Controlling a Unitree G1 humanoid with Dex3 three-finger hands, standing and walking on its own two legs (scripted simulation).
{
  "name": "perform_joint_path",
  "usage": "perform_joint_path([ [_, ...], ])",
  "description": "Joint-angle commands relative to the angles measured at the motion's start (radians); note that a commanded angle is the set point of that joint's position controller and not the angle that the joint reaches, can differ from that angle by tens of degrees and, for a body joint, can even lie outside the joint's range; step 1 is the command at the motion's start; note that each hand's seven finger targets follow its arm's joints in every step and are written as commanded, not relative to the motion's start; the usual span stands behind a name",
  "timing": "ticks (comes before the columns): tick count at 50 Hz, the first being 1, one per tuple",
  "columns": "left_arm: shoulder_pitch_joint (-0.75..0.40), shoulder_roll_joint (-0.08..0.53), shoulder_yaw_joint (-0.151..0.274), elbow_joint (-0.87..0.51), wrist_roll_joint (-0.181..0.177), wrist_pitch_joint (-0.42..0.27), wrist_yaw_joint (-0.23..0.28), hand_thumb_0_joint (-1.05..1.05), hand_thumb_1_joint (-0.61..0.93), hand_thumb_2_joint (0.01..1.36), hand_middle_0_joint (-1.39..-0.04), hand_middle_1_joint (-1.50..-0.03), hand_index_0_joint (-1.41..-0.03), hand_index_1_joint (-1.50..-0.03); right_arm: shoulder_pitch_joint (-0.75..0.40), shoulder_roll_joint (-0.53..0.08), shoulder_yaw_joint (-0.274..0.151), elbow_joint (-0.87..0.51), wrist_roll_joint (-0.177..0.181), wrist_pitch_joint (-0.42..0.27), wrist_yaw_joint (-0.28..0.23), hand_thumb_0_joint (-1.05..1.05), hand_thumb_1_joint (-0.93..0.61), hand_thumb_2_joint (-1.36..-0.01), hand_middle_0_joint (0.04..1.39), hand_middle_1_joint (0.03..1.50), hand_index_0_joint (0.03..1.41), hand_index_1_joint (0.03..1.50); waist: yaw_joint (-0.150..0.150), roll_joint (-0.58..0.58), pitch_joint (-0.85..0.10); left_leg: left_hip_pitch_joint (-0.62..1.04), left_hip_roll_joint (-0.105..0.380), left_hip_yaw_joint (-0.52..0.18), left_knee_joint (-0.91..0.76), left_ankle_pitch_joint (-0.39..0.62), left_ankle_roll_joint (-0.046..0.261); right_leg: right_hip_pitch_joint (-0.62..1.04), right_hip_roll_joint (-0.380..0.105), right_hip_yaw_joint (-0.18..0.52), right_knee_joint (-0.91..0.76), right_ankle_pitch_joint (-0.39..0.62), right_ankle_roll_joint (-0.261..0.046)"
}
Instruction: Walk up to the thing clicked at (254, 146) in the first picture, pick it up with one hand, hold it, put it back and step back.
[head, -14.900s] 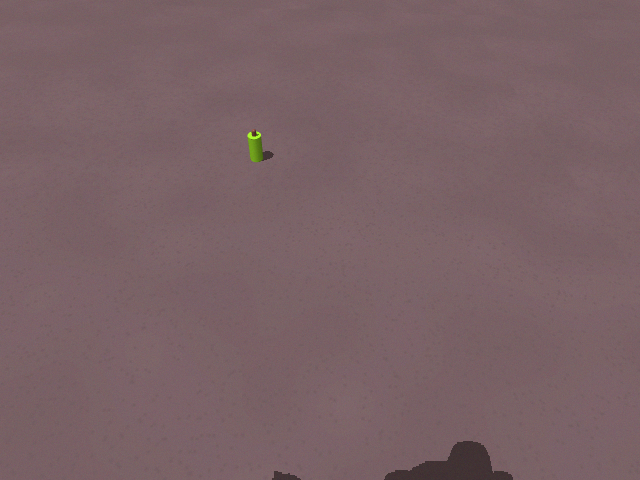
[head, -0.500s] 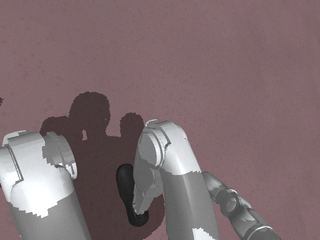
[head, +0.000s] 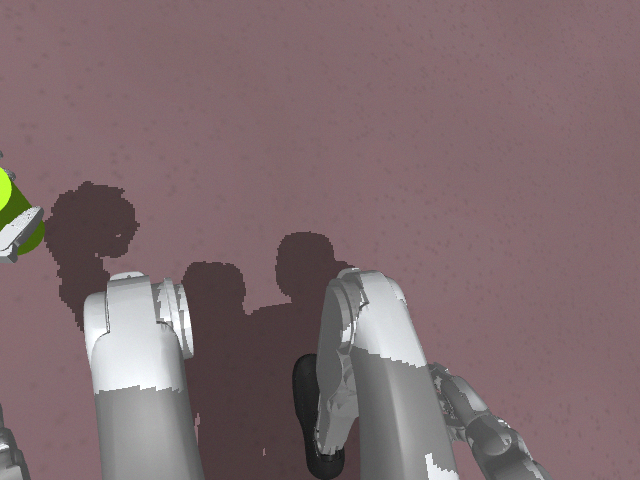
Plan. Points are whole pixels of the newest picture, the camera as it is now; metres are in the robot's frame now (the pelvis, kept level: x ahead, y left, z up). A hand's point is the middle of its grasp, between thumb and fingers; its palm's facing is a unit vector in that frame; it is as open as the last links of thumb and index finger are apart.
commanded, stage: settle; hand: left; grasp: from the side
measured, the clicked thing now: out of the picture +0.38 +0.34 -0.11
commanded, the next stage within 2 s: lift in 1.02 s
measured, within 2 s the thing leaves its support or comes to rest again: neither
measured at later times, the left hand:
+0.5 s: hand out of the picture +0.41 +0.33 -0.02, palm faces +0.38 -0.92 -0.06, open 9.1 cm
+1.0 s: hand out of the picture +0.39 +0.33 +0.01, palm faces +0.39 -0.92 -0.06, open 9.1 cm
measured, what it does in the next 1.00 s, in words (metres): rises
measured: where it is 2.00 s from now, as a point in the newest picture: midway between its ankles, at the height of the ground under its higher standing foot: (245, 449)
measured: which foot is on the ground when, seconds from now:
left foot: down 0.00-1.00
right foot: down 0.00-1.00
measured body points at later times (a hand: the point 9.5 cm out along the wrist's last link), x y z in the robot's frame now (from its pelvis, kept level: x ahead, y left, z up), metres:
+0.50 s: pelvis +0.01 -0.01 +0.03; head +0.22 +0.08 +0.42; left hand +0.38 +0.38 -0.01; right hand +0.18 -0.26 -0.09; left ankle +0.08 +0.14 -0.28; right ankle +0.11 -0.12 -0.28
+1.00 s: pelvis +0.01 -0.01 +0.05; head +0.20 +0.08 +0.45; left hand +0.37 +0.38 +0.02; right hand +0.18 -0.26 -0.07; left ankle +0.08 +0.14 -0.28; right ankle +0.11 -0.12 -0.28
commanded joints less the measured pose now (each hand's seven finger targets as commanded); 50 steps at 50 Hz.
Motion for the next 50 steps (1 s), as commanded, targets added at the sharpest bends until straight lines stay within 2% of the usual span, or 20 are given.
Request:
perform_joint_path([
  [1, -0.3, 0.199, 0.052, -0.345, -0.053, -0.104, -0.012, 0.0, 0.254, 1.311, -1.267, -1.412, -1.269, -1.428, 0.066, -0.263, -0.129, -0.071, 0.021, -0.015, -0.025, 0.0, -0.885, -0.897, 0.199, 0.3, 0.199, 0.3, 0.008, 0.429, -0.678, 0.537, 0.007, 0.104, -0.345, 0.027, 0.011, 0.182, 0.029, -0.049, -0.231, 0.152, -0.086],
  [2, -0.333, 0.243, 0.085, -0.407, -0.055, -0.106, -0.009, 0.0, 0.255, 1.32, -1.264, -1.412, -1.265, -1.43, 0.083, -0.259, -0.134, -0.058, 0.024, -0.016, -0.028, 0.0, -0.881, -0.897, 0.2, 0.3, 0.199, 0.3, 0.021, 0.446, -0.705, 0.552, 0.007, 0.113, -0.341, 0.042, 0.01, 0.198, 0.028, -0.038, -0.234, 0.162, -0.087],
  [4, -0.36, 0.262, 0.091, -0.473, -0.05, -0.108, -0.013, 0.0, 0.24, 1.301, -1.244, -1.39, -1.244, -1.408, 0.091, -0.253, -0.144, -0.053, 0.028, -0.018, -0.034, 0.0, -0.885, -0.898, 0.2, 0.3, 0.199, 0.3, 0.026, 0.485, -0.729, 0.581, 0.005, 0.12, -0.363, 0.06, 0.006, 0.199, 0.021, -0.024, -0.234, 0.169, -0.09],
  [5, -0.336, 0.25, 0.08, -0.463, -0.044, -0.103, -0.013, 0.0, 0.228, 1.291, -1.246, -1.388, -1.246, -1.406, 0.089, -0.247, -0.149, -0.058, 0.032, -0.02, -0.036, 0.0, -0.889, -0.899, 0.2, 0.3, 0.199, 0.3, 0.031, 0.508, -0.746, 0.605, 0.006, 0.123, -0.373, 0.067, 0.004, 0.19, 0.02, -0.017, -0.23, 0.168, -0.094],
  [10, -0.394, 0.278, 0.134, -0.604, -0.058, -0.091, -0.004, 0.0, 0.16, 1.276, -1.219, -1.37, -1.215, -1.392, 0.149, -0.217, -0.171, -0.005, 0.038, -0.026, -0.047, 0.0, -0.899, -0.902, 0.199, 0.3, 0.199, 0.3, 0.036, 0.527, -0.82, 0.639, 0.003, 0.146, -0.368, 0.142, 0.011, 0.246, 0.013, 0.022, -0.261, 0.222, -0.088],
  [11, -0.359, 0.247, 0.12, -0.567, -0.064, -0.08, -0.008, 0.0, 0.153, 1.273, -1.219, -1.364, -1.213, -1.388, 0.145, -0.209, -0.171, -0.002, 0.041, -0.029, -0.048, 0.0, -0.905, -0.904, 0.199, 0.299, 0.199, 0.299, 0.035, 0.495, -0.811, 0.618, 0.001, 0.148, -0.365, 0.142, 0.017, 0.254, 0.013, 0.032, -0.275, 0.223, -0.084],
  [15, -0.354, 0.24, 0.133, -0.522, -0.066, -0.055, -0.021, 0.0, 0.106, 1.276, -1.221, -1.371, -1.218, -1.395, 0.169, -0.212, -0.188, 0.016, 0.05, -0.035, -0.055, 0.0, -0.901, -0.903, 0.199, 0.3, 0.199, 0.3, 0.029, 0.433, -0.827, 0.587, -0.001, 0.16, -0.346, 0.213, 0.027, 0.3, 0.006, 0.036, -0.287, 0.287, -0.074],
  [18, -0.333, 0.174, 0.104, -0.424, -0.06, -0.03, -0.039, 0.0, 0.103, 1.294, -1.218, -1.376, -1.215, -1.399, 0.163, -0.211, -0.197, 0.017, 0.054, -0.037, -0.054, 0.0, -0.892, -0.901, 0.2, 0.3, 0.199, 0.3, 0.021, 0.359, -0.809, 0.557, -0.002, 0.164, -0.342, 0.213, 0.032, 0.303, 0.005, 0.025, -0.297, 0.286, -0.07],
  [21, -0.305, 0.141, 0.093, -0.35, -0.052, -0.002, -0.063, 0.0, 0.095, 1.298, -1.227, -1.384, -1.226, -1.406, 0.155, -0.216, -0.207, -0.011, 0.062, -0.039, -0.052, 0.0, -0.893, -0.901, 0.2, 0.3, 0.199, 0.3, 0.032, 0.321, -0.808, 0.532, -0.006, 0.171, -0.356, 0.194, 0.034, 0.322, 0.004, 0.016, -0.314, 0.265, -0.07],
  [22, -0.236, 0.148, 0.113, -0.275, -0.044, 0.014, -0.065, 0.0, 0.106, 1.301, -1.231, -1.389, -1.231, -1.41, 0.171, -0.215, -0.212, 0.004, 0.063, -0.037, -0.051, 0.0, -0.892, -0.9, 0.2, 0.3, 0.199, 0.3, 0.041, 0.293, -0.792, 0.519, -0.005, 0.172, -0.364, 0.172, 0.035, 0.326, 0.004, 0.016, -0.322, 0.241, -0.068],
  [23, -0.264, 0.146, 0.097, -0.3, -0.044, 0.016, -0.069, 0.0, 0.104, 1.296, -1.236, -1.382, -1.235, -1.403, 0.158, -0.216, -0.218, -0.007, 0.067, -0.036, -0.053, 0.0, -0.888, -0.898, 0.2, 0.3, 0.199, 0.3, 0.045, 0.281, -0.784, 0.495, -0.007, 0.182, -0.368, 0.153, 0.037, 0.329, 0.005, 0.025, -0.338, 0.218, -0.068],
  [26, -0.311, 0.158, 0.121, -0.374, -0.047, 0.02, -0.073, 0.0, 0.16, 1.309, -1.267, -1.4, -1.265, -1.42, 0.169, -0.212, -0.225, -0.02, 0.074, -0.042, -0.052, 0.0, -0.889, -0.898, 0.2, 0.3, 0.199, 0.3, 0.07, 0.308, -0.848, 0.545, -0.008, 0.187, -0.383, 0.188, 0.033, 0.342, 0.005, 0.023, -0.328, 0.248, -0.073],
  [32, -0.398, 0.224, 0.155, -0.505, -0.024, 0.004, -0.033, 0.0, 0.175, 1.361, -1.292, -1.434, -1.285, -1.461, 0.176, -0.191, -0.237, -0.007, 0.08, -0.049, -0.062, 0.0, -0.896, -0.902, 0.199, 0.3, 0.199, 0.3, 0.077, 0.384, -0.85, 0.608, -0.007, 0.191, -0.432, 0.155, 0.026, 0.295, 0.001, 0.036, -0.337, 0.203, -0.081],
  [34, -0.373, 0.218, 0.153, -0.521, -0.022, -0.002, -0.028, 0.0, 0.18, 1.338, -1.28, -1.413, -1.273, -1.439, 0.187, -0.185, -0.24, 0.009, 0.08, -0.052, -0.066, 0.0, -0.9, -0.902, 0.199, 0.3, 0.199, 0.3, 0.064, 0.395, -0.839, 0.632, -0.009, 0.187, -0.447, 0.139, 0.026, 0.276, -0.003, 0.039, -0.346, 0.186, -0.082],
  [35, -0.457, 0.246, 0.153, -0.594, -0.017, -0.013, -0.021, 0.0, 0.19, 1.34, -1.276, -1.411, -1.269, -1.436, 0.176, -0.186, -0.24, 0.001, 0.077, -0.055, -0.068, 0.0, -0.897, -0.901, 0.199, 0.3, 0.199, 0.3, 0.063, 0.44, -0.851, 0.646, -0.009, 0.188, -0.458, 0.128, 0.021, 0.266, -0.004, 0.041, -0.34, 0.179, -0.087],
  [39, -0.465, 0.223, 0.129, -0.575, -0.017, -0.017, -0.022, 0.0, 0.139, 1.336, -1.266, -1.403, -1.257, -1.432, 0.179, -0.182, -0.241, 0.015, 0.075, -0.065, -0.074, 0.0, -0.905, -0.904, 0.199, 0.3, 0.199, 0.3, 0.04, 0.451, -0.857, 0.677, -0.01, 0.185, -0.474, 0.119, 0.018, 0.257, -0.009, 0.044, -0.352, 0.172, -0.089],
  [44, -0.453, 0.16, 0.081, -0.476, -0.022, 0.002, -0.049, 0.0, 0.151, 1.349, -1.266, -1.414, -1.259, -1.441, 0.186, -0.185, -0.242, 0.021, 0.077, -0.076, -0.074, 0.0, -0.904, -0.904, 0.199, 0.3, 0.199, 0.3, 0.027, 0.438, -0.847, 0.679, -0.014, 0.191, -0.476, 0.124, 0.02, 0.256, -0.016, 0.044, -0.369, 0.18, -0.089],
  [45, -0.423, 0.163, 0.096, -0.43, -0.019, 0.009, -0.048, 0.0, 0.149, 1.362, -1.263, -1.419, -1.256, -1.447, 0.192, -0.187, -0.245, 0.018, 0.078, -0.077, -0.075, 0.0, -0.9, -0.904, 0.199, 0.3, 0.199, 0.3, 0.031, 0.409, -0.848, 0.679, -0.014, 0.192, -0.476, 0.133, 0.022, 0.263, -0.014, 0.042, -0.379, 0.184, -0.087],
  [47, -0.427, 0.127, 0.068, -0.384, -0.018, 0.015, -0.058, 0.0, 0.146, 1.373, -1.269, -1.428, -1.263, -1.455, 0.193, -0.183, -0.244, 0.018, 0.082, -0.08, -0.073, 0.0, -0.899, -0.904, 0.199, 0.3, 0.199, 0.3, 0.019, 0.364, -0.813, 0.64, -0.017, 0.194, -0.473, 0.122, 0.026, 0.272, -0.015, 0.042, -0.391, 0.179, -0.084],
  [50, -0.424, 0.122, 0.073, -0.334, -0.013, 0.02, -0.068, 0.0, 0.183, 1.369, -1.262, -1.418, -1.259, -1.441, 0.196, -0.188, -0.244, 0.01, 0.084, -0.081, -0.07, 0.0, -0.889, -0.901, 0.199, 0.3, 0.199, 0.3, 0.029, 0.361, -0.818, 0.655, -0.019, 0.191, -0.483, 0.133, 0.025, 0.271, -0.017, 0.034, -0.385, 0.187, -0.085],
])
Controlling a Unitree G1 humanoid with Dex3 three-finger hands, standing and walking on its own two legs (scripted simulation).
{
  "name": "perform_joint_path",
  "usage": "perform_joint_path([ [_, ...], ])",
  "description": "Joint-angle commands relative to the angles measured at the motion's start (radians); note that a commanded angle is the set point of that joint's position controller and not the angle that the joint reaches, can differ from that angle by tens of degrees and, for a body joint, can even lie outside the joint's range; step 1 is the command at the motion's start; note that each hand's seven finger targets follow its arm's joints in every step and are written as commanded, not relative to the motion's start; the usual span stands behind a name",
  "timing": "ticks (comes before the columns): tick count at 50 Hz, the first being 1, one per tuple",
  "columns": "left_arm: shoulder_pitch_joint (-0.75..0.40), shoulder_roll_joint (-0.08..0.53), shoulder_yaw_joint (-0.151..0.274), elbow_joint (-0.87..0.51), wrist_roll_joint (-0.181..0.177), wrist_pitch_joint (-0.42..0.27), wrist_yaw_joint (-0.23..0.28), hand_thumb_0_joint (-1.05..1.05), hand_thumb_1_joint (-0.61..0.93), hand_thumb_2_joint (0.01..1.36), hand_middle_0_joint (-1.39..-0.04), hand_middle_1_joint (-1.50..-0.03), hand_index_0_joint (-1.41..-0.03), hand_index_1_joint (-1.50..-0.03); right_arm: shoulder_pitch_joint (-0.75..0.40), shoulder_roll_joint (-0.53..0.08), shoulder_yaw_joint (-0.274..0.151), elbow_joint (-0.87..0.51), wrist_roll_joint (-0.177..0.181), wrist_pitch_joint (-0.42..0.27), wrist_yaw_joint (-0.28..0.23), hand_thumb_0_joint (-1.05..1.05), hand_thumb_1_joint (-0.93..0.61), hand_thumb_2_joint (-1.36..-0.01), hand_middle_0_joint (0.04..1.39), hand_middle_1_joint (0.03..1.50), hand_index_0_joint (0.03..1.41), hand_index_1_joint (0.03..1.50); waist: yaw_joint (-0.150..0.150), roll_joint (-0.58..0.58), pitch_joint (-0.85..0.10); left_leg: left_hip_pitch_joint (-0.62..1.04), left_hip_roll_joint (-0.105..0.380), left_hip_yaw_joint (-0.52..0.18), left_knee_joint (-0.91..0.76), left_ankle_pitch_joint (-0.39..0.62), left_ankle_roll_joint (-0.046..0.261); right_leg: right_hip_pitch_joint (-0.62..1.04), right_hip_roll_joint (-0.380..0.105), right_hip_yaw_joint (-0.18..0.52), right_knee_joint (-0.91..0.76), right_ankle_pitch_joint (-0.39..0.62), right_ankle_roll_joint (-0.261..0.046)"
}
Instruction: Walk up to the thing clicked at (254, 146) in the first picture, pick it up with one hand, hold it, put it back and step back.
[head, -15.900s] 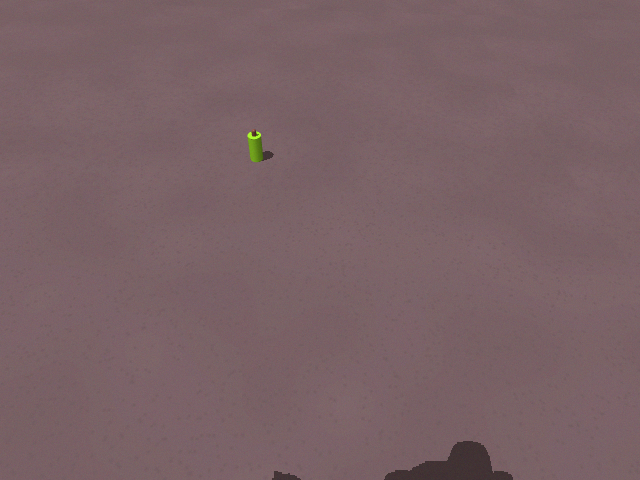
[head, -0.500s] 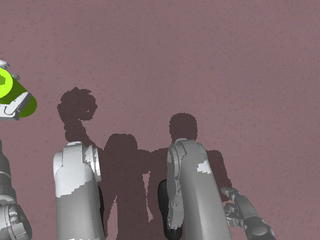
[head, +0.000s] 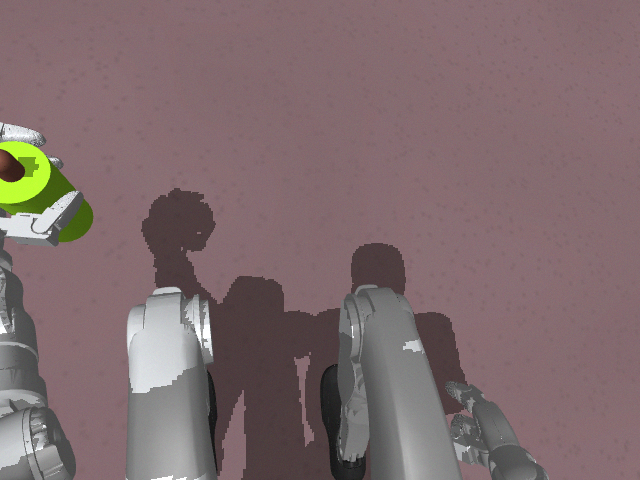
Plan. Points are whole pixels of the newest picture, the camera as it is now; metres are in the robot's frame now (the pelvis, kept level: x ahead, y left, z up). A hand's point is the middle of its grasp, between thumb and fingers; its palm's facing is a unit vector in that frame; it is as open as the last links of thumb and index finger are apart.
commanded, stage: settle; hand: left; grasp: from the side
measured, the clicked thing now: (36, 192) +0.42 +0.30 -0.05
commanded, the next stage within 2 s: lift in 0.02 s
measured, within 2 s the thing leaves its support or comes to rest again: neither
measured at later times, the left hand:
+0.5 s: hand (22, 181) +0.41 +0.29 +0.01, palm faces +0.25 -0.97 -0.06, open 9.1 cm
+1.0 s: hand out of the picture +0.37 +0.26 +0.17, palm faces +0.26 -0.96 -0.07, open 9.1 cm
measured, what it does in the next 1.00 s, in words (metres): rises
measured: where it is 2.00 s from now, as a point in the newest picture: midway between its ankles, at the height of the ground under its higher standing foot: (273, 447)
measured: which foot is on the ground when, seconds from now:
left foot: down 0.00-1.00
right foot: down 0.00-1.00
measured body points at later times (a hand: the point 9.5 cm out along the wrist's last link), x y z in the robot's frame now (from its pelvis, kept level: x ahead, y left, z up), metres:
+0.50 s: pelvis +0.00 +0.00 +0.03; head +0.20 +0.06 +0.43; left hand +0.39 +0.34 +0.01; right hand +0.15 -0.26 -0.09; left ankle +0.09 +0.14 -0.33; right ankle +0.09 -0.12 -0.33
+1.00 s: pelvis +0.02 +0.00 +0.16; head +0.18 +0.05 +0.58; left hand +0.35 +0.31 +0.17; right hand +0.20 -0.23 +0.05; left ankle +0.09 +0.14 -0.33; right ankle +0.09 -0.12 -0.33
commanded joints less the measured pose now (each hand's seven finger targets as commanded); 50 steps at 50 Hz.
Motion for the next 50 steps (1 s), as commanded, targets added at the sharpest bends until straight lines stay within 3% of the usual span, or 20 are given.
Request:
perform_joint_path([
  [1, -0.32, 0.237, 0.035, -0.217, -0.034, -0.115, -0.021, 0.0, 0.184, 1.375, -1.264, -1.425, -1.262, -1.447, 0.118, -0.232, -0.081, -0.066, 0.002, -0.019, -0.011, 0.0, -0.885, -0.9, 0.199, 0.3, 0.199, 0.3, 0.023, 0.26, -0.672, 0.584, -0.014, 0.068, -0.267, 0.113, 0.038, 0.234, 0.029, -0.05, -0.257, 0.198, -0.056],
  [2, -0.337, 0.246, 0.036, -0.228, -0.028, -0.119, -0.02, 0.0, 0.191, 1.373, -1.26, -1.425, -1.261, -1.445, 0.119, -0.227, -0.081, -0.062, 0.001, -0.02, -0.01, 0.0, -0.884, -0.899, 0.199, 0.3, 0.199, 0.3, 0.015, 0.255, -0.657, 0.559, -0.015, 0.069, -0.263, 0.098, 0.039, 0.234, 0.029, -0.049, -0.262, 0.186, -0.054],
  [6, -0.362, 0.277, 0.066, -0.256, -0.028, -0.133, -0.007, 0.0, 0.188, 1.39, -1.265, -1.423, -1.262, -1.448, 0.121, -0.224, -0.08, -0.072, 0.001, -0.016, -0.007, 0.0, -0.883, -0.9, 0.199, 0.3, 0.199, 0.3, 0.042, 0.266, -0.695, 0.572, -0.018, 0.078, -0.28, 0.101, 0.038, 0.257, 0.028, -0.04, -0.265, 0.18, -0.056],
  [7, -0.367, 0.285, 0.071, -0.275, -0.028, -0.137, -0.004, 0.0, 0.2, 1.31, -1.298, -1.454, -1.332, -1.437, 0.113, -0.225, -0.082, -0.077, 0.002, -0.016, -0.007, 0.0, -0.918, -0.899, 0.2, 0.299, 0.2, 0.299, 0.047, 0.27, -0.702, 0.58, -0.018, 0.079, -0.283, 0.094, 0.038, 0.252, 0.029, -0.037, -0.269, 0.172, -0.057],
  [9, -0.384, 0.323, 0.091, -0.334, -0.026, -0.147, 0.001, 0.0, 0.164, 1.309, -1.314, -1.486, -1.346, -1.473, 0.12, -0.224, -0.083, -0.078, 0.002, -0.017, -0.008, 0.0, -0.925, -0.902, 0.2, 0.299, 0.2, 0.299, 0.054, 0.275, -0.737, 0.586, -0.019, 0.085, -0.288, 0.105, 0.039, 0.29, 0.028, -0.03, -0.275, 0.181, -0.055],
  [11, -0.384, 0.332, 0.095, -0.381, -0.033, -0.152, 0.0, 0.0, 0.117, 1.31, -1.319, -1.489, -1.348, -1.481, 0.108, -0.213, -0.083, -0.085, 0.004, -0.023, -0.011, 0.0, -0.933, -0.904, 0.2, 0.299, 0.2, 0.299, 0.067, 0.276, -0.778, 0.616, -0.019, 0.094, -0.291, 0.133, 0.041, 0.313, 0.028, -0.015, -0.283, 0.201, -0.053],
  [16, -0.371, 0.332, 0.087, -0.497, -0.054, -0.136, -0.015, 0.0, 0.134, 1.292, -1.286, -1.463, -1.314, -1.455, 0.14, -0.21, -0.099, -0.072, 0.009, -0.03, -0.02, 0.0, -0.941, -0.907, 0.2, 0.299, 0.2, 0.299, 0.061, 0.328, -0.852, 0.695, -0.019, 0.097, -0.314, 0.19, 0.041, 0.353, 0.023, 0.006, -0.306, 0.247, -0.053],
  [18, -0.366, 0.319, 0.074, -0.52, -0.054, -0.118, -0.017, 0.0, 0.107, 1.288, -1.274, -1.45, -1.3, -1.444, 0.14, -0.203, -0.102, -0.073, 0.013, -0.032, -0.024, 0.0, -0.941, -0.908, 0.2, 0.299, 0.2, 0.299, 0.063, 0.319, -0.848, 0.71, -0.017, 0.098, -0.324, 0.189, 0.044, 0.354, 0.023, 0.014, -0.33, 0.245, -0.052],
  [19, -0.369, 0.293, 0.046, -0.535, -0.059, -0.107, -0.017, 0.0, 0.085, 1.278, -1.268, -1.442, -1.293, -1.437, 0.132, -0.192, -0.097, -0.08, 0.014, -0.034, -0.025, 0.0, -0.94, -0.907, 0.2, 0.299, 0.2, 0.299, 0.062, 0.328, -0.85, 0.715, -0.017, 0.104, -0.327, 0.197, 0.043, 0.372, 0.021, 0.025, -0.347, 0.252, -0.051],
  [29, -0.214, 0.183, 0.006, -0.522, -0.082, -0.006, -0.01, 0.0, 0.106, 1.261, -1.257, -1.429, -1.292, -1.413, 0.123, -0.197, -0.115, -0.125, 0.062, -0.043, -0.044, 0.0, -0.916, -0.899, 0.2, 0.299, 0.2, 0.299, 0.065, 0.247, -0.712, 0.741, -0.017, 0.061, -0.483, 0.036, 0.038, 0.361, 0.016, 0.0, -0.449, 0.126, -0.059],
  [30, -0.195, 0.191, 0.008, -0.557, -0.085, 0.001, -0.006, 0.0, 0.13, 1.264, -1.272, -1.442, -1.309, -1.423, 0.126, -0.194, -0.116, -0.13, 0.065, -0.045, -0.047, 0.0, -0.916, -0.898, 0.2, 0.299, 0.2, 0.299, 0.077, 0.238, -0.722, 0.747, -0.018, 0.066, -0.492, 0.058, 0.039, 0.4, 0.015, 0.004, -0.468, 0.142, -0.057],
  [32, -0.187, 0.162, -0.02, -0.605, -0.091, 0.018, -0.004, 0.0, 0.151, 1.256, -1.259, -1.425, -1.298, -1.405, 0.125, -0.186, -0.117, -0.144, 0.073, -0.049, -0.051, 0.0, -0.914, -0.898, 0.2, 0.299, 0.2, 0.299, 0.067, 0.232, -0.746, 0.79, -0.019, 0.065, -0.512, 0.086, 0.042, 0.42, 0.015, 0.005, -0.495, 0.165, -0.056],
  [33, -0.165, 0.172, -0.001, -0.622, -0.096, 0.026, 0.007, 0.0, 0.184, 1.256, -1.265, -1.421, -1.302, -1.401, 0.127, -0.186, -0.119, -0.15, 0.077, -0.051, -0.053, 0.0, -0.913, -0.898, 0.2, 0.299, 0.2, 0.299, 0.078, 0.225, -0.751, 0.795, -0.019, 0.067, -0.53, 0.091, 0.042, 0.454, 0.014, 0.008, -0.508, 0.167, -0.055],
  [34, -0.142, 0.143, -0.03, -0.657, -0.097, 0.036, 0.01, 0.0, 0.201, 1.265, -1.267, -1.431, -1.306, -1.41, 0.127, -0.179, -0.119, -0.155, 0.081, -0.053, -0.054, 0.0, -0.911, -0.897, 0.2, 0.299, 0.2, 0.299, 0.082, 0.222, -0.761, 0.829, -0.017, 0.068, -0.542, 0.124, 0.043, 0.474, 0.013, 0.012, -0.525, 0.195, -0.053],
  [37, -0.147, 0.154, -0.033, -0.767, -0.094, 0.053, 0.041, 0.0, 0.222, 1.258, -1.252, -1.417, -1.29, -1.395, 0.125, -0.167, -0.12, -0.163, 0.088, -0.057, -0.063, 0.0, -0.908, -0.896, 0.2, 0.299, 0.2, 0.299, 0.087, 0.236, -0.761, 0.892, -0.015, 0.07, -0.593, 0.117, 0.04, 0.515, 0.011, 0.024, -0.584, 0.186, -0.051],
  [41, -0.105, 0.136, -0.05, -0.869, -0.093, 0.078, 0.073, 0.0, 0.179, 1.221, -1.207, -1.366, -1.24, -1.349, 0.137, -0.153, -0.124, -0.162, 0.094, -0.071, -0.075, 0.0, -0.909, -0.897, 0.2, 0.299, 0.2, 0.299, 0.084, 0.238, -0.794, 0.985, -0.016, 0.074, -0.646, 0.173, 0.042, 0.617, 0.007, 0.04, -0.655, 0.24, -0.045],
  [43, -0.04, 0.113, -0.068, -0.905, -0.095, 0.091, 0.086, 0.0, 0.191, 1.225, -1.185, -1.361, -1.221, -1.342, 0.131, -0.147, -0.124, -0.167, 0.098, -0.075, -0.082, 0.0, -0.906, -0.897, 0.2, 0.299, 0.2, 0.299, 0.09, 0.249, -0.789, 1.04, -0.018, 0.073, -0.686, 0.184, 0.04, 0.65, 0.006, 0.041, -0.69, 0.248, -0.044],
  [44, -0.059, 0.105, -0.09, -0.935, -0.093, 0.095, 0.094, 0.0, 0.19, 1.226, -1.19, -1.359, -1.223, -1.342, 0.134, -0.144, -0.122, -0.166, 0.099, -0.077, -0.086, 0.0, -0.907, -0.897, 0.2, 0.299, 0.2, 0.299, 0.079, 0.245, -0.771, 1.048, -0.018, 0.073, -0.703, 0.182, 0.041, 0.679, 0.006, 0.044, -0.715, 0.252, -0.042],
  [45, -0.045, 0.117, -0.068, -0.941, -0.092, 0.102, 0.108, 0.0, 0.195, 1.232, -1.179, -1.353, -1.21, -1.338, 0.138, -0.142, -0.124, -0.162, 0.102, -0.079, -0.09, 0.0, -0.906, -0.898, 0.2, 0.299, 0.2, 0.299, 0.083, 0.231, -0.775, 1.066, -0.018, 0.075, -0.713, 0.198, 0.042, 0.712, 0.005, 0.049, -0.738, 0.268, -0.04],
  [50, 0.074, 0.046, -0.119, -0.926, -0.082, 0.137, 0.151, 0.0, 0.217, 1.244, -1.182, -1.366, -1.215, -1.35, 0.135, -0.131, -0.118, -0.161, 0.107, -0.091, -0.102, 0.0, -0.901, -0.896, 0.2, 0.299, 0.2, 0.299, 0.075, 0.224, -0.685, 1.153, -0.021, 0.06, -0.83, 0.179, 0.034, 0.783, 0.004, 0.04, -0.822, 0.26, -0.039],
])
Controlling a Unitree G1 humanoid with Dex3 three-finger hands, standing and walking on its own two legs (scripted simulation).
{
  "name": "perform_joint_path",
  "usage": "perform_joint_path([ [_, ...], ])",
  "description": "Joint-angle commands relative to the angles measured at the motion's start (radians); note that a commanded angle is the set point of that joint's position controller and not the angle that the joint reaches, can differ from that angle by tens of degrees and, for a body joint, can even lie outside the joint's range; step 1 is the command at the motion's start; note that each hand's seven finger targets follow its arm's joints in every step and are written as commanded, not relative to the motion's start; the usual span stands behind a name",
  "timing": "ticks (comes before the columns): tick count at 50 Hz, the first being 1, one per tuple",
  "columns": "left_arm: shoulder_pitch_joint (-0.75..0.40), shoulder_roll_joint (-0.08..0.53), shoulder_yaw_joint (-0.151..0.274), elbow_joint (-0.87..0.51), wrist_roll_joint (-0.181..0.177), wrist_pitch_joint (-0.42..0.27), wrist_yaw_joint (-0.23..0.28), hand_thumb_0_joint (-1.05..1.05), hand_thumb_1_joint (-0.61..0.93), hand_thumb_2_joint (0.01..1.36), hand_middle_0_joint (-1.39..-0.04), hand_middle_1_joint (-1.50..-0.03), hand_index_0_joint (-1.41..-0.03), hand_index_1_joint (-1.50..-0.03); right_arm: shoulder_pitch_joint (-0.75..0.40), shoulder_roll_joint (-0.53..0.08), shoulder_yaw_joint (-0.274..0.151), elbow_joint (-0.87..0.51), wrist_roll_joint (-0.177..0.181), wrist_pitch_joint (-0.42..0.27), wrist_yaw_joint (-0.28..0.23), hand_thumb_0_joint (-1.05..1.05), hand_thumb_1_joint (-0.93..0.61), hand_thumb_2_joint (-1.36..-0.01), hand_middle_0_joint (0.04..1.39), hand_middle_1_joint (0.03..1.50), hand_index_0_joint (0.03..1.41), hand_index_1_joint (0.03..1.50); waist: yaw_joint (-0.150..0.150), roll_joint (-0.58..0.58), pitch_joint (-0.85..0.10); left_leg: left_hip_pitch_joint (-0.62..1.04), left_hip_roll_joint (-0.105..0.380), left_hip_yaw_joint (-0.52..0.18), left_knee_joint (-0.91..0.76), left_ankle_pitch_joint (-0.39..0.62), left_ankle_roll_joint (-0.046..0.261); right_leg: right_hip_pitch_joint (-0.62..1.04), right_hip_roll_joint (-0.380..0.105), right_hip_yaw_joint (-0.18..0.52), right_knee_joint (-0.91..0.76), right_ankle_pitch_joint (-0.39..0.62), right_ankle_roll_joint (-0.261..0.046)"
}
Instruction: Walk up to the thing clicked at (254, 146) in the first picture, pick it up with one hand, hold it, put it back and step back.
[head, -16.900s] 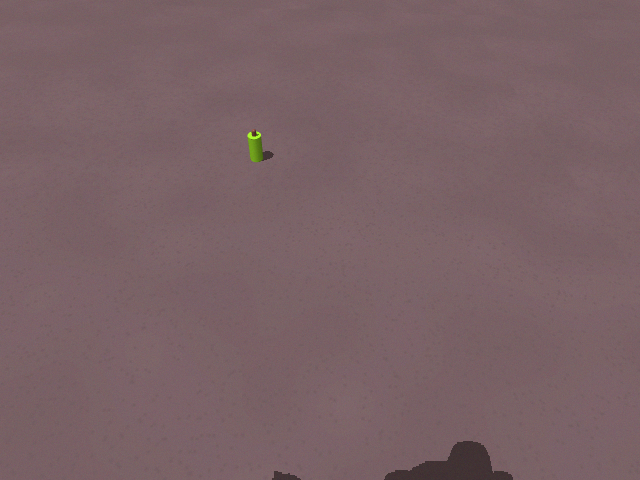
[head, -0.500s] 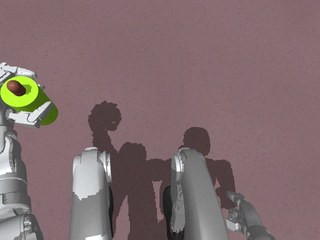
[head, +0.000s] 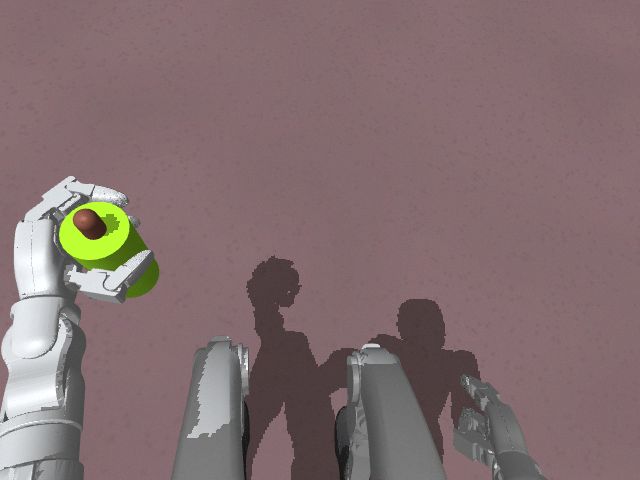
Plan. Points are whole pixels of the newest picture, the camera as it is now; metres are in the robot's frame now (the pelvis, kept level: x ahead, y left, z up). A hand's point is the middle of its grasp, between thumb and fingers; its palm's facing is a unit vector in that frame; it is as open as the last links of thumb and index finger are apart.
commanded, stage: lift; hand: left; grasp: from the side
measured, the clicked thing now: (112, 249) +0.37 +0.24 -0.01
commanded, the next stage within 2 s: hold in 1.32 s
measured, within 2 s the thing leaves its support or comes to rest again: neither
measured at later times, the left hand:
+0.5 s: hand (66, 192) +0.36 +0.22 +0.14, palm faces +0.19 -0.98 -0.04, open 9.0 cm
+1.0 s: hand (56, 153) +0.36 +0.20 +0.19, palm faces +0.20 -0.98 -0.03, open 9.0 cm
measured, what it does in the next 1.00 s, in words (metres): rises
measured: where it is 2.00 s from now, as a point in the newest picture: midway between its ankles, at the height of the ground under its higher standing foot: (293, 471)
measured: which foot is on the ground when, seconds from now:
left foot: down 0.00-1.00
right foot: down 0.00-1.00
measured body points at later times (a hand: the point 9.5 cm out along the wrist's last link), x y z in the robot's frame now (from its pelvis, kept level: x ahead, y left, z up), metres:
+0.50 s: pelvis +0.04 +0.01 +0.12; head +0.13 +0.04 +0.56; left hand +0.35 +0.27 +0.14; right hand +0.18 -0.23 +0.02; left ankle +0.08 +0.13 -0.50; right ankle +0.06 -0.13 -0.50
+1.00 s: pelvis +0.05 +0.00 +0.17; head +0.12 +0.02 +0.61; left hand +0.35 +0.25 +0.19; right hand +0.19 -0.23 +0.06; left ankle +0.08 +0.13 -0.50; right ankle +0.06 -0.13 -0.50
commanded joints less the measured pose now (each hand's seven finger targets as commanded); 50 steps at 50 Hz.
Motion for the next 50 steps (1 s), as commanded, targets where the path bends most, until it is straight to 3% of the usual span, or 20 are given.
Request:
perform_joint_path([
  [1, -0.28, 0.221, 0.079, -0.406, -0.042, -0.121, 0.042, 0.0, 0.207, 1.244, -1.186, -1.367, -1.218, -1.351, 0.074, -0.165, -0.063, -0.1, 0.004, -0.043, -0.024, 0.0, -0.902, -0.897, 0.2, 0.299, 0.2, 0.299, 0.016, 0.175, -0.584, 0.647, -0.028, -0.007, -0.344, 0.138, 0.026, 0.305, 0.021, 0.017, -0.335, 0.206, -0.036],
  [4, -0.221, 0.161, 0.016, -0.349, -0.038, -0.102, 0.044, 0.0, 0.199, 1.242, -1.19, -1.369, -1.222, -1.354, 0.081, -0.157, -0.058, -0.092, 0.006, -0.051, -0.03, 0.0, -0.901, -0.896, 0.2, 0.299, 0.2, 0.299, -0.006, 0.147, -0.504, 0.68, -0.027, -0.006, -0.392, 0.173, 0.025, 0.357, 0.021, 0.013, -0.388, 0.248, -0.032],
  [7, -0.236, 0.163, 0.007, -0.325, -0.026, -0.094, 0.048, 0.0, 0.176, 1.215, -1.181, -1.346, -1.212, -1.331, 0.089, -0.153, -0.059, -0.086, 0.007, -0.058, -0.033, 0.0, -0.901, -0.896, 0.2, 0.299, 0.2, 0.299, -0.007, 0.14, -0.459, 0.712, -0.03, 0.004, -0.436, 0.205, 0.026, 0.418, 0.017, 0.015, -0.445, 0.282, -0.031],
  [9, -0.232, 0.155, 0.002, -0.301, -0.024, -0.094, 0.05, 0.0, 0.178, 1.217, -1.194, -1.354, -1.224, -1.341, 0.085, -0.151, -0.056, -0.09, 0.009, -0.061, -0.03, 0.0, -0.899, -0.895, 0.2, 0.299, 0.2, 0.299, -0.007, 0.123, -0.399, 0.717, -0.031, 0.004, -0.481, 0.175, 0.025, 0.453, 0.016, 0.015, -0.484, 0.263, -0.031],
  [12, -0.246, 0.171, 0.018, -0.311, -0.022, -0.108, 0.052, 0.0, 0.163, 1.207, -1.196, -1.35, -1.225, -1.337, 0.096, -0.145, -0.054, -0.092, 0.008, -0.067, -0.027, 0.0, -0.904, -0.896, 0.2, 0.3, 0.2, 0.3, 0.01, 0.129, -0.417, 0.787, -0.034, 0.011, -0.53, 0.194, 0.023, 0.52, 0.013, 0.019, -0.533, 0.279, -0.032],
  [14, -0.24, 0.139, -0.023, -0.335, -0.026, -0.119, 0.046, 0.0, 0.172, 1.195, -1.184, -1.34, -1.215, -1.325, 0.105, -0.141, -0.05, -0.094, 0.006, -0.071, -0.025, 0.0, -0.905, -0.896, 0.201, 0.3, 0.2, 0.3, 0.004, 0.141, -0.428, 0.842, -0.038, 0.018, -0.555, 0.244, 0.022, 0.568, 0.015, 0.018, -0.56, 0.326, -0.032],
  [16, -0.232, 0.157, -0.007, -0.356, -0.02, -0.127, 0.053, 0.0, 0.199, 1.201, -1.205, -1.344, -1.233, -1.331, 0.107, -0.141, -0.05, -0.098, 0.002, -0.075, -0.026, 0.0, -0.907, -0.896, 0.201, 0.3, 0.2, 0.3, 0.02, 0.148, -0.458, 0.897, -0.041, 0.023, -0.576, 0.306, 0.02, 0.625, 0.014, 0.018, -0.579, 0.38, -0.033],
  [18, -0.225, 0.163, -0.011, -0.371, -0.015, -0.137, 0.054, 0.0, 0.19, 1.19, -1.198, -1.332, -1.224, -1.321, 0.114, -0.134, -0.044, -0.096, -0.001, -0.076, -0.024, 0.0, -0.909, -0.897, 0.2, 0.3, 0.2, 0.3, 0.021, 0.159, -0.472, 0.951, -0.04, 0.022, -0.594, 0.361, 0.019, 0.653, 0.014, 0.017, -0.596, 0.418, -0.033],
  [19, -0.231, 0.132, -0.04, -0.374, -0.017, -0.141, 0.051, 0.0, 0.179, 1.188, -1.194, -1.329, -1.219, -1.319, 0.114, -0.137, -0.046, -0.091, -0.002, -0.079, -0.023, 0.0, -0.91, -0.897, 0.2, 0.299, 0.2, 0.299, 0.009, 0.154, -0.452, 0.971, -0.038, 0.02, -0.609, 0.371, 0.017, 0.648, 0.014, 0.015, -0.606, 0.426, -0.033],
  [20, -0.221, 0.13, -0.032, -0.368, -0.023, -0.141, 0.057, 0.0, 0.173, 1.188, -1.201, -1.327, -1.223, -1.319, 0.117, -0.129, -0.041, -0.086, -0.003, -0.08, -0.024, 0.0, -0.912, -0.899, 0.2, 0.3, 0.2, 0.3, 0.017, 0.158, -0.444, 0.973, -0.038, 0.022, -0.613, 0.386, 0.017, 0.662, 0.013, 0.017, -0.619, 0.436, -0.031],
  [22, -0.242, 0.113, -0.044, -0.372, -0.032, -0.151, 0.055, 0.0, 0.18, 1.194, -1.196, -1.323, -1.218, -1.316, 0.125, -0.131, -0.039, -0.08, -0.005, -0.082, -0.024, 0.0, -0.907, -0.898, 0.2, 0.3, 0.2, 0.3, -0.002, 0.145, -0.45, 1.009, -0.036, 0.015, -0.637, 0.419, 0.017, 0.69, 0.015, 0.009, -0.634, 0.463, -0.032],
  [23, -0.248, 0.127, -0.035, -0.37, -0.029, -0.154, 0.059, 0.0, 0.171, 1.182, -1.193, -1.325, -1.218, -1.314, 0.131, -0.129, -0.036, -0.075, -0.009, -0.082, -0.024, 0.0, -0.911, -0.898, 0.2, 0.3, 0.2, 0.3, 0.007, 0.169, -0.44, 1.02, -0.037, 0.016, -0.647, 0.425, 0.014, 0.696, 0.015, 0.009, -0.639, 0.462, -0.033],
  [24, -0.257, 0.136, -0.025, -0.353, -0.025, -0.153, 0.063, 0.0, 0.188, 1.191, -1.194, -1.324, -1.217, -1.316, 0.123, -0.132, -0.037, -0.077, -0.008, -0.081, -0.026, 0.0, -0.909, -0.898, 0.2, 0.3, 0.2, 0.3, 0.011, 0.153, -0.416, 1.022, -0.036, 0.018, -0.663, 0.412, 0.016, 0.703, 0.014, 0.01, -0.653, 0.455, -0.033],
  [28, -0.281, 0.089, -0.068, -0.309, -0.004, -0.163, 0.074, 0.0, 0.17, 1.198, -1.203, -1.324, -1.22, -1.322, 0.104, -0.125, -0.035, -0.081, -0.015, -0.077, -0.025, 0.0, -0.913, -0.9, 0.2, 0.3, 0.2, 0.3, 0.007, 0.143, -0.315, 1.016, -0.032, 0.013, -0.741, 0.273, 0.01, 0.695, 0.013, 0.004, -0.703, 0.346, -0.033],
  [30, -0.251, 0.072, -0.076, -0.277, -0.005, -0.159, 0.073, 0.0, 0.191, 1.193, -1.203, -1.322, -1.223, -1.317, 0.101, -0.132, -0.038, -0.086, -0.014, -0.078, -0.025, 0.0, -0.912, -0.899, 0.2, 0.299, 0.2, 0.299, 0.011, 0.136, -0.311, 1.039, -0.032, 0.014, -0.767, 0.272, 0.01, 0.717, 0.013, -0.002, -0.719, 0.351, -0.032],
  [33, -0.2, 0.06, -0.09, -0.255, -0.003, -0.152, 0.066, 0.0, 0.202, 1.191, -1.193, -1.314, -1.213, -1.308, 0.113, -0.134, -0.042, -0.091, -0.015, -0.071, -0.026, 0.0, -0.91, -0.899, 0.2, 0.299, 0.2, 0.299, 0.011, 0.096, -0.343, 1.081, -0.036, 0.027, -0.773, 0.356, 0.013, 0.792, 0.015, -0.003, -0.75, 0.423, -0.03],
  [37, -0.245, 0.056, -0.094, -0.277, -0.006, -0.163, 0.068, 0.0, 0.233, 1.205, -1.222, -1.332, -1.238, -1.329, 0.103, -0.12, -0.037, -0.095, -0.015, -0.071, -0.023, 0.0, -0.911, -0.899, 0.2, 0.299, 0.2, 0.299, 0.013, 0.08, -0.308, 1.073, -0.042, 0.04, -0.803, 0.306, 0.017, 0.838, 0.012, 0.008, -0.798, 0.392, -0.026],
  [40, -0.287, 0.066, -0.074, -0.303, -0.01, -0.175, 0.078, 0.0, 0.225, 1.202, -1.211, -1.327, -1.228, -1.324, 0.1, -0.114, -0.032, -0.089, -0.019, -0.074, -0.024, 0.0, -0.911, -0.899, 0.2, 0.3, 0.2, 0.3, 0.013, 0.099, -0.303, 1.101, -0.043, 0.045, -0.825, 0.31, 0.015, 0.849, 0.013, 0.01, -0.815, 0.398, -0.024],
  [48, -0.286, 0.06, -0.086, -0.313, -0.001, -0.191, 0.084, 0.0, 0.285, 1.209, -1.167, -1.3, -1.183, -1.297, 0.107, -0.11, -0.026, -0.081, -0.028, -0.069, -0.035, 0.0, -0.906, -0.899, 0.2, 0.3, 0.2, 0.3, 0.013, 0.119, -0.301, 1.183, -0.044, 0.051, -0.869, 0.376, 0.011, 0.915, 0.011, 0.014, -0.851, 0.456, -0.025],
  [50, -0.285, 0.052, -0.095, -0.308, 0.004, -0.192, 0.085, 0.0, 0.242, 1.201, -1.167, -1.297, -1.181, -1.297, 0.104, -0.107, -0.025, -0.077, -0.033, -0.067, -0.035, 0.0, -0.911, -0.901, 0.2, 0.3, 0.2, 0.3, 0.007, 0.1, -0.3, 1.182, -0.044, 0.055, -0.87, 0.381, 0.015, 0.936, 0.01, 0.018, -0.868, 0.472, -0.021],
])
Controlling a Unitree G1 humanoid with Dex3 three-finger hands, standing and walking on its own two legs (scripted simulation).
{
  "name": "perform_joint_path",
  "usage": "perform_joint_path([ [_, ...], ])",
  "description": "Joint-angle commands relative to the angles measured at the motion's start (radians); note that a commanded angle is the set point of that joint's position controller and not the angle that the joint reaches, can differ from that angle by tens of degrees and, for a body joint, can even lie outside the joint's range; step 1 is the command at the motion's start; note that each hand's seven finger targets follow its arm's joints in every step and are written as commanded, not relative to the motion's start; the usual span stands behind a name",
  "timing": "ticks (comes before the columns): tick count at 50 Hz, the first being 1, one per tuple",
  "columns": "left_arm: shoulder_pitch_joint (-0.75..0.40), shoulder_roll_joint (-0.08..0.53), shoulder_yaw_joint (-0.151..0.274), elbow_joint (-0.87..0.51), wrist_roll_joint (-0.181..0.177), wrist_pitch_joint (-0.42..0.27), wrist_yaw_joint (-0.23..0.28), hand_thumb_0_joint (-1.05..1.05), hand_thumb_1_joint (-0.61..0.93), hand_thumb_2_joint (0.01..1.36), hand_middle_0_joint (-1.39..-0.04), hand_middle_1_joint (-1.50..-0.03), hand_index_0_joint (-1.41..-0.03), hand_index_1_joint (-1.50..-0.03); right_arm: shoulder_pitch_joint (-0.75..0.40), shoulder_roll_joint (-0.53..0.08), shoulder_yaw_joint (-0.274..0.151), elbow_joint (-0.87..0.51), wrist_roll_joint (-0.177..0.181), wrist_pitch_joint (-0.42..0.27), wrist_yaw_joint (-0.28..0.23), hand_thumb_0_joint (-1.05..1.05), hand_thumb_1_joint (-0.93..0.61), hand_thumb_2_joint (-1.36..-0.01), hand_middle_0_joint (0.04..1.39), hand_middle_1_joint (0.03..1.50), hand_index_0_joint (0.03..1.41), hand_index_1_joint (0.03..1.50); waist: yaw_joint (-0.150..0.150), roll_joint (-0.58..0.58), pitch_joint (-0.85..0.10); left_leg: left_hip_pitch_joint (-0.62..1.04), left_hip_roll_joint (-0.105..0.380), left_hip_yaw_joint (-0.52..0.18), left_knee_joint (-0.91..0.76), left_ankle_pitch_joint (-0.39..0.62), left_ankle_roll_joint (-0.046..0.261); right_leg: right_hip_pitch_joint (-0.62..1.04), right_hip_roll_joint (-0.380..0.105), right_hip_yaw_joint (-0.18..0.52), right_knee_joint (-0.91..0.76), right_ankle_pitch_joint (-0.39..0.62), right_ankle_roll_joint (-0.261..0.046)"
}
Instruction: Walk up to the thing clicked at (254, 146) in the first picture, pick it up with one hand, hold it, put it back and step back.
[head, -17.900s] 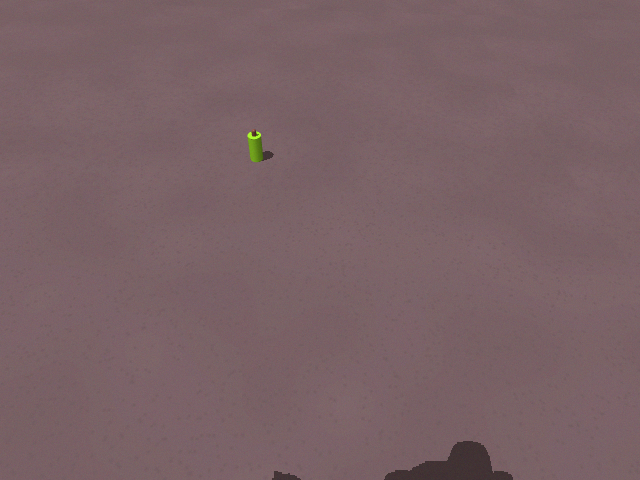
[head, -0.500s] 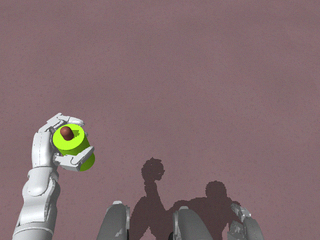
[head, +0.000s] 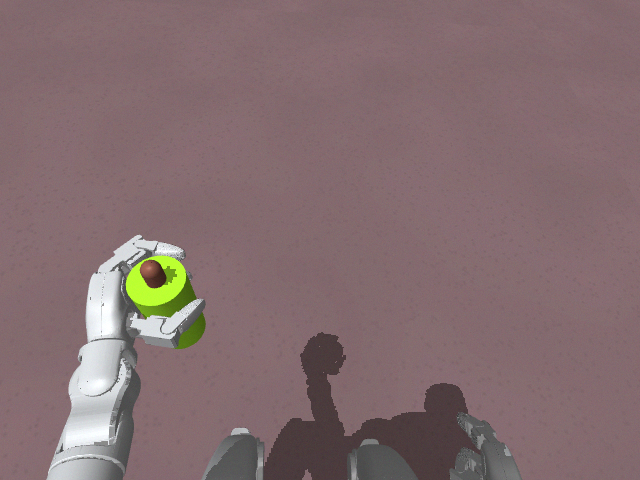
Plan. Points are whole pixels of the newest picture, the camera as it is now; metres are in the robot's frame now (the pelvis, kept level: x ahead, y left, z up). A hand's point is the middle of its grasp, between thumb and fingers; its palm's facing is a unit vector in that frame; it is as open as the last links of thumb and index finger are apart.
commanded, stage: lift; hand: left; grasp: from the side
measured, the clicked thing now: (167, 300) +0.33 +0.18 +0.00
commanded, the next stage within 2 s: hold in 0.32 s
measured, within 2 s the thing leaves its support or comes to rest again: neither
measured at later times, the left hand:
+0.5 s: hand (169, 280) +0.34 +0.17 +0.04, palm faces +0.15 -0.99 -0.02, open 9.0 cm
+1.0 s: hand (161, 279) +0.33 +0.18 +0.06, palm faces +0.16 -0.99 -0.02, open 8.9 cm
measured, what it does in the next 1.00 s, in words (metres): stands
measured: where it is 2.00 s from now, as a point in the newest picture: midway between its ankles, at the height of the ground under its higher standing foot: outside the picture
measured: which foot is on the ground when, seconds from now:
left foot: down 0.00-1.00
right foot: down 0.00-1.00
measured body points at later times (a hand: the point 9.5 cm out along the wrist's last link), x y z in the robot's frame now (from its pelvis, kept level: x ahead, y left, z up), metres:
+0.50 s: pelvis +0.01 +0.00 +0.02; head +0.07 +0.01 +0.47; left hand +0.33 +0.23 +0.05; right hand +0.14 -0.25 -0.09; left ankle +0.04 +0.12 -0.67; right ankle +0.01 -0.13 -0.67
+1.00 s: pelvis +0.01 +0.00 +0.03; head +0.05 +0.02 +0.48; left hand +0.32 +0.23 +0.07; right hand +0.14 -0.23 -0.08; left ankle +0.04 +0.12 -0.67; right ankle +0.01 -0.13 -0.67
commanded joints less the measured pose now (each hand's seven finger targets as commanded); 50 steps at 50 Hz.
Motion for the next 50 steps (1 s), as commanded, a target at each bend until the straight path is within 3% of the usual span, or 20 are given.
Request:
perform_joint_path([
  [1, -0.386, 0.145, 0.061, -0.377, -0.033, -0.152, 0.001, 0.0, 0.23, 1.199, -1.17, -1.298, -1.185, -1.298, 0.001, -0.138, -0.048, -0.114, -0.006, -0.038, -0.013, 0.0, -0.911, -0.9, 0.2, 0.3, 0.2, 0.3, -0.003, 0.111, -0.393, 0.361, -0.03, -0.003, -0.182, 0.226, 0.011, 0.129, 0.028, -0.001, -0.173, 0.299, -0.026],
  [3, -0.382, 0.151, 0.07, -0.369, -0.035, -0.149, -0.001, 0.0, 0.217, 1.198, -1.167, -1.298, -1.182, -1.298, 0.011, -0.142, -0.051, -0.106, -0.008, -0.036, -0.012, 0.0, -0.909, -0.9, 0.2, 0.3, 0.2, 0.3, 0.0, 0.12, -0.404, 0.381, -0.027, -0.005, -0.184, 0.264, 0.009, 0.137, 0.03, -0.005, -0.173, 0.325, -0.027],
  [7, -0.367, 0.133, 0.07, -0.324, -0.036, -0.148, -0.002, 0.0, 0.248, 1.226, -1.185, -1.319, -1.199, -1.32, -0.007, -0.135, -0.051, -0.114, -0.006, -0.029, -0.009, 0.0, -0.905, -0.899, 0.2, 0.3, 0.2, 0.3, 0.004, 0.059, -0.334, 0.32, -0.034, 0.008, -0.198, 0.219, 0.019, 0.175, 0.026, 0.007, -0.213, 0.31, -0.019],
  [20, -0.394, 0.14, 0.072, -0.38, -0.032, -0.166, 0.003, 0.0, 0.261, 1.199, -1.183, -1.299, -1.194, -1.301, 0.003, -0.132, -0.051, -0.102, -0.012, -0.018, 0.001, 0.0, -0.912, -0.902, 0.2, 0.3, 0.2, 0.3, 0.008, 0.107, -0.387, 0.442, -0.029, 0.009, -0.23, 0.348, 0.013, 0.236, 0.029, 0.005, -0.233, 0.405, -0.02],
  [25, -0.381, 0.127, 0.063, -0.358, -0.029, -0.167, 0.008, 0.0, 0.239, 1.096, -1.167, -1.262, -1.183, -1.256, -0.005, -0.134, -0.053, -0.106, -0.013, -0.018, 0.001, 0.0, -0.921, -0.901, 0.2, 0.3, 0.2, 0.3, 0.002, 0.093, -0.344, 0.42, -0.034, 0.013, -0.249, 0.295, 0.013, 0.253, 0.028, 0.008, -0.253, 0.373, -0.018],
  [30, -0.356, 0.116, 0.046, -0.35, -0.024, -0.16, 0.003, 0.0, 0.201, 1.105, -1.185, -1.278, -1.199, -1.275, 0.002, -0.136, -0.059, -0.101, -0.01, -0.015, 0.003, 0.0, -0.927, -0.903, 0.2, 0.3, 0.2, 0.3, 0.004, 0.076, -0.366, 0.454, -0.031, 0.012, -0.253, 0.351, 0.017, 0.28, 0.028, 0.006, -0.263, 0.422, -0.016],
  [36, -0.373, 0.107, 0.043, -0.348, -0.022, -0.155, 0.011, 0.0, 0.267, 1.103, -1.173, -1.265, -1.189, -1.259, -0.01, -0.14, -0.063, -0.102, -0.01, -0.016, 0.009, 0.0, -0.916, -0.901, 0.2, 0.3, 0.2, 0.3, 0.008, 0.099, -0.314, 0.466, -0.026, 0.003, -0.296, 0.292, 0.004, 0.254, 0.033, -0.009, -0.275, 0.348, -0.024],
  [38, -0.372, 0.101, 0.032, -0.338, -0.02, -0.152, 0.012, 0.0, 0.275, 1.11, -1.171, -1.267, -1.186, -1.261, 0.0, -0.141, -0.064, -0.098, -0.01, -0.017, 0.01, 0.0, -0.917, -0.901, 0.2, 0.3, 0.2, 0.3, 0.002, 0.097, -0.329, 0.486, -0.026, 0.004, -0.289, 0.342, 0.005, 0.264, 0.033, -0.01, -0.276, 0.388, -0.022],
  [41, -0.371, 0.122, 0.059, -0.353, -0.02, -0.151, 0.019, 0.0, 0.278, 1.114, -1.175, -1.266, -1.188, -1.263, -0.006, -0.132, -0.058, -0.1, -0.009, -0.014, 0.009, 0.0, -0.919, -0.902, 0.2, 0.3, 0.2, 0.3, 0.016, 0.071, -0.327, 0.46, -0.031, 0.011, -0.289, 0.344, 0.011, 0.312, 0.028, -0.002, -0.288, 0.408, -0.018],
  [42, -0.385, 0.112, 0.044, -0.37, -0.018, -0.153, 0.019, 0.0, 0.267, 1.108, -1.174, -1.266, -1.187, -1.262, -0.005, -0.13, -0.056, -0.102, -0.011, -0.016, 0.009, 0.0, -0.922, -0.903, 0.2, 0.3, 0.2, 0.3, 0.013, 0.065, -0.344, 0.475, -0.029, 0.011, -0.29, 0.36, 0.011, 0.322, 0.029, -0.002, -0.288, 0.424, -0.017],
  [45, -0.414, 0.099, 0.033, -0.377, -0.019, -0.155, 0.022, 0.0, 0.28, 1.128, -1.177, -1.277, -1.189, -1.275, -0.012, -0.135, -0.059, -0.099, -0.011, -0.019, 0.009, 0.0, -0.919, -0.903, 0.2, 0.3, 0.2, 0.3, 0.001, 0.077, -0.308, 0.485, -0.027, 0.008, -0.308, 0.318, 0.007, 0.291, 0.031, -0.004, -0.295, 0.381, -0.02],
  [47, -0.406, 0.126, 0.057, -0.37, -0.013, -0.156, 0.025, 0.0, 0.294, 1.124, -1.17, -1.273, -1.182, -1.27, -0.016, -0.136, -0.06, -0.095, -0.009, -0.021, 0.01, 0.0, -0.919, -0.904, 0.2, 0.3, 0.2, 0.3, 0.015, 0.104, -0.313, 0.49, -0.029, 0.007, -0.322, 0.29, 0.003, 0.293, 0.029, -0.006, -0.298, 0.349, -0.024],
  [48, -0.414, 0.112, 0.03, -0.364, -0.008, -0.153, 0.019, 0.0, 0.296, 1.124, -1.174, -1.275, -1.188, -1.27, -0.024, -0.133, -0.059, -0.097, -0.011, -0.024, 0.01, 0.0, -0.917, -0.902, 0.2, 0.3, 0.2, 0.3, 0.008, 0.117, -0.297, 0.496, -0.027, 0.005, -0.326, 0.292, 0.001, 0.28, 0.03, -0.008, -0.299, 0.346, -0.025],
  [50, -0.408, 0.112, 0.036, -0.367, -0.008, -0.154, 0.021, 0.0, 0.286, 1.127, -1.183, -1.284, -1.196, -1.28, -0.024, -0.134, -0.06, -0.1, -0.009, -0.026, 0.01, 0.0, -0.92, -0.903, 0.2, 0.3, 0.2, 0.3, 0.007, 0.098, -0.3, 0.501, -0.028, 0.006, -0.329, 0.284, 0.003, 0.29, 0.03, -0.008, -0.306, 0.345, -0.023],
])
